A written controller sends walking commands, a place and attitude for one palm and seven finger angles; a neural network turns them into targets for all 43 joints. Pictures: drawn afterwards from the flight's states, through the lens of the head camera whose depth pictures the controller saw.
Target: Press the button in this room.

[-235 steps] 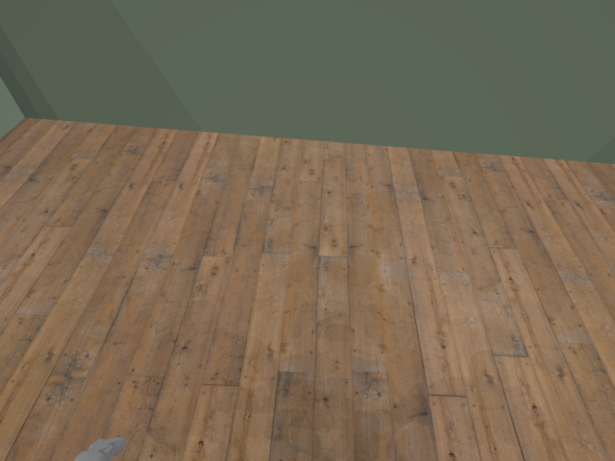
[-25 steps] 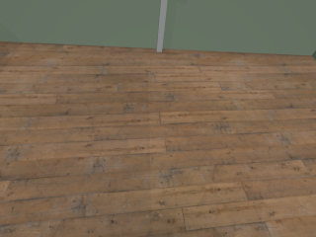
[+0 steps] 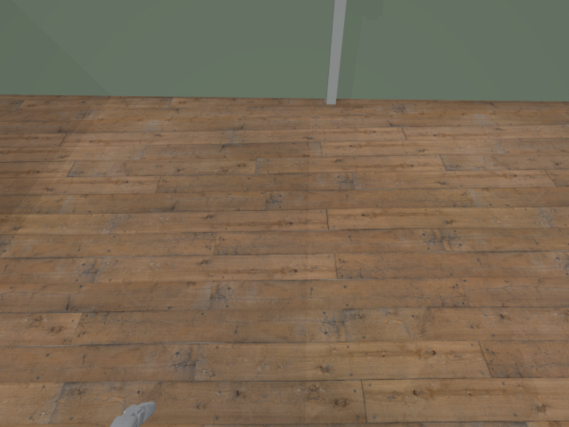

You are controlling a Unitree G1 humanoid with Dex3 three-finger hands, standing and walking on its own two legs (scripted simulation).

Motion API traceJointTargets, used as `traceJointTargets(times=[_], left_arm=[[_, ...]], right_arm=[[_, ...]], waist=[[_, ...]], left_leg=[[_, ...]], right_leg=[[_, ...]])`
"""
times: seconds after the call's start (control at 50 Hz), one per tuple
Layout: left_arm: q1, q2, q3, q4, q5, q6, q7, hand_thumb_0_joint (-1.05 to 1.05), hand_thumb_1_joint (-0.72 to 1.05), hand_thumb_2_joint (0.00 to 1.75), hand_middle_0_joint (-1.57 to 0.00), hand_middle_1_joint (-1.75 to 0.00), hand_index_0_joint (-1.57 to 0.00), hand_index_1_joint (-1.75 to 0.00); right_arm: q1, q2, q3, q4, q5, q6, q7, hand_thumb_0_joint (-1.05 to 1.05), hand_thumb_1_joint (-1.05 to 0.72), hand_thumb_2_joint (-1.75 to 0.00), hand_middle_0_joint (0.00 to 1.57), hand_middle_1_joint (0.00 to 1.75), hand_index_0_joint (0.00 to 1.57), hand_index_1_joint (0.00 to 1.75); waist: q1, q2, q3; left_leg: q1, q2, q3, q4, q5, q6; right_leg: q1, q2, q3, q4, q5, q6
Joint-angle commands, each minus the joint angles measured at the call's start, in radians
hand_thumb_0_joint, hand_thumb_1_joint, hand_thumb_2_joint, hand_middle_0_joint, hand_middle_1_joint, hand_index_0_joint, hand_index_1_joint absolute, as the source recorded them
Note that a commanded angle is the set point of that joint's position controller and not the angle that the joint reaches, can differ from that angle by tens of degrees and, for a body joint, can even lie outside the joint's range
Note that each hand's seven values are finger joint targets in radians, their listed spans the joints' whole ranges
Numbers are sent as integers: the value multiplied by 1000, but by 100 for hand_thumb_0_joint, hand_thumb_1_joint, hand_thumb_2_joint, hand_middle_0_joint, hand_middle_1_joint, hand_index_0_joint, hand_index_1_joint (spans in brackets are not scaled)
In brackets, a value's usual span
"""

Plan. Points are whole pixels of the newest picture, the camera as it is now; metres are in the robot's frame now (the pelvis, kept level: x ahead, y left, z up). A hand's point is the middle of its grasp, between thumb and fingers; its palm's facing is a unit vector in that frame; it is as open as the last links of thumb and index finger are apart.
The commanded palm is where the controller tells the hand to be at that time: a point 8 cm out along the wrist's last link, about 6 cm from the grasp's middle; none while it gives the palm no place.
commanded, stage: turn or walk to find it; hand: left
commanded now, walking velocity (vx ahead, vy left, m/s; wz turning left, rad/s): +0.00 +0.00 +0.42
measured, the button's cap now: out of the picture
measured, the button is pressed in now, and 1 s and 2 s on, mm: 0 0 0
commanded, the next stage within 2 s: none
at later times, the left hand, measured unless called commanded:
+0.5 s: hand out of the picture -0.07 +0.20 -0.17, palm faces +0.30 -0.92 -0.24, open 7.3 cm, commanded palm none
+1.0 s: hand out of the picture -0.04 +0.23 -0.15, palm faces +0.42 -0.87 -0.26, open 7.3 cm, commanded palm none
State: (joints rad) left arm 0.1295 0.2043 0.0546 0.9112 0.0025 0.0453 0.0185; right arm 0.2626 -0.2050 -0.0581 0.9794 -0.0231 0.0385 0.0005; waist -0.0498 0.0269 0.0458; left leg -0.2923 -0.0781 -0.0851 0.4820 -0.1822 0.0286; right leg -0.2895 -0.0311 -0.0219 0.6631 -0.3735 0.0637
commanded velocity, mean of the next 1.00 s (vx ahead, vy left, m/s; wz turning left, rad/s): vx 0.00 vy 0.00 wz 0.42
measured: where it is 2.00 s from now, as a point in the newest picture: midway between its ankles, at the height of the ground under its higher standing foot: outside the picture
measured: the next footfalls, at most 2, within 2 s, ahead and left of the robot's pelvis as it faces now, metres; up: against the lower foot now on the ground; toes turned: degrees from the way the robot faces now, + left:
right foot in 0.02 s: +0.03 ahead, -0.12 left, +0.00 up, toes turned -1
left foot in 0.54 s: -0.05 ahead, +0.12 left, +0.00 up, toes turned +20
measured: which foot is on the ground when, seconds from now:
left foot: down 0.00-0.04, up 0.06-0.52, down 0.54-1.00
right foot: up 0.00-0.00, down 0.02-0.54, up 0.56-1.00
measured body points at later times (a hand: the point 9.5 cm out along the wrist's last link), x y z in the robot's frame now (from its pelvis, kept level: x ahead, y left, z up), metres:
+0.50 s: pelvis -0.04 +0.00 +0.00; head -0.01 +0.01 +0.45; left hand -0.08 +0.24 -0.15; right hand +0.09 -0.24 -0.15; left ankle -0.09 +0.12 -0.72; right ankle -0.01 -0.12 -0.74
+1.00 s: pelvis -0.06 -0.01 +0.00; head -0.04 -0.01 +0.45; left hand -0.06 +0.27 -0.13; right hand +0.07 -0.21 -0.16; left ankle -0.09 +0.11 -0.74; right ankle -0.02 -0.12 -0.73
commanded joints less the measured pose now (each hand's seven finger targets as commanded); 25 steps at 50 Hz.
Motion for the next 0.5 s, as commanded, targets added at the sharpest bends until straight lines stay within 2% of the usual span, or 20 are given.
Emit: traceJointTargets(times=[0.0,0.02,0.04,0.06,0.08,0.1,0.12,0.14,0.18,0.24,0.28,0.32,0.38,0.42,0.44,0.46,0.48], left_arm=[[148,187,42,-38,18,-44,23,0,90,90,-20,-30,-20,-30],[147,252,53,-54,25,-43,24,0,90,90,-20,-30,-20,-30],[112,239,43,-71,16,-35,25,0,90,90,-20,-30,-20,-30],[39,189,43,-85,13,-43,27,0,90,90,-20,-30,-20,-30],[-7,171,36,-95,12,-38,26,0,90,90,-20,-30,-20,-30],[-29,146,23,-95,12,-43,21,0,90,90,-20,-30,-20,-30],[-22,126,18,-91,11,-50,18,0,90,90,-20,-30,-20,-30],[4,127,17,-83,11,-54,18,0,90,90,-20,-30,-20,-30],[46,123,19,-66,12,-58,19,0,90,90,-20,-30,-20,-30],[113,139,23,-43,16,-57,20,0,90,90,-20,-30,-20,-30],[142,148,27,-28,21,-56,19,0,90,90,-20,-30,-20,-30],[169,167,32,-14,26,-55,18,0,90,90,-20,-30,-20,-30],[184,186,39,4,32,-51,16,0,90,90,-20,-30,-20,-30],[180,205,45,6,32,-47,15,0,90,90,-20,-30,-20,-30],[162,209,47,12,30,-45,14,0,90,90,-20,-30,-20,-30],[152,206,47,13,26,-43,14,0,90,90,-20,-30,-20,-30],[143,193,44,12,16,-37,11,0,90,90,-20,-30,-20,-30]], right_arm=[[-15,-103,-39,-93,16,-17,-3,0,-90,-90,20,30,20,30],[-36,-86,-38,-122,10,-14,-5,0,-90,-90,20,30,20,30],[-43,-131,-53,-112,-1,-2,-3,0,-90,-90,20,30,20,30],[-12,-135,-56,-83,-7,15,2,0,-90,-90,20,30,20,30],[3,-127,-60,-68,-5,23,8,0,-90,-90,20,30,20,30],[22,-116,-57,-46,-7,27,12,0,-90,-90,20,30,20,30],[45,-104,-52,-33,-6,26,15,0,-90,-90,20,30,20,30],[50,-97,-51,-31,-4,26,16,0,-90,-90,20,30,20,30],[37,-100,-50,-28,-2,27,16,0,-90,-90,20,30,20,30],[-22,-100,-44,-43,-2,26,14,0,-90,-90,20,30,20,30],[-54,-96,-40,-50,0,24,14,0,-90,-90,20,30,20,30],[-85,-88,-32,-56,3,20,12,0,-90,-90,20,30,20,30],[-120,-78,-21,-69,13,8,10,0,-90,-90,20,30,20,30],[-100,-75,-17,-67,18,0,7,0,-90,-90,20,30,20,30],[-72,-77,-16,-59,19,-3,6,0,-90,-90,20,30,20,30],[-45,-82,-16,-53,18,-9,5,0,-90,-90,20,30,20,30],[-9,-105,-20,-44,17,-17,8,0,-90,-90,20,30,20,30]], waist=[[83,-162,-125],[97,-326,-75],[85,-216,-56],[46,-263,-14],[23,-210,34],[5,-160,64],[0,-145,54],[6,-152,40],[23,-176,30],[59,-166,13],[73,-185,5],[89,-189,-17],[101,-228,-43],[95,-240,-74],[74,-242,-88],[55,-219,-101],[32,-144,-118]], left_leg=[[-251,96,-132,117,-87,-4],[-332,-10,23,354,-358,-57],[-280,30,-13,535,-366,-51],[-270,61,-43,615,-300,-51],[-254,68,-18,676,-256,-55],[-251,77,4,725,-192,-64],[-256,79,20,743,-153,-75],[-264,81,30,750,-135,-84],[-280,96,39,742,-120,-98],[-278,114,52,663,-163,-109],[-264,117,66,583,-206,-111],[-232,118,90,489,-254,-110],[-155,115,125,333,-301,-98],[-82,99,155,238,-283,-87],[-38,95,166,168,-237,-83],[34,92,171,56,-142,-76],[153,106,153,-82,2,-65]], right_leg=[[367,-223,205,-383,106,-76],[275,-441,409,-434,151,-189],[119,-450,353,-442,112,-231],[31,-378,294,-481,-3,-203],[-28,-338,259,-483,-32,-178],[-39,-284,164,-458,32,-156],[-7,-254,101,-433,117,-148],[25,-244,69,-418,160,-147],[74,-249,42,-411,185,-149],[135,-282,59,-393,229,-178],[171,-297,55,-378,283,-188],[205,-310,41,-347,384,-201],[218,-332,26,-294,515,-215],[215,-333,4,-249,579,-207],[203,-329,-16,-219,576,-190],[175,-312,-47,-174,550,-157],[106,-281,-94,-86,476,-107]])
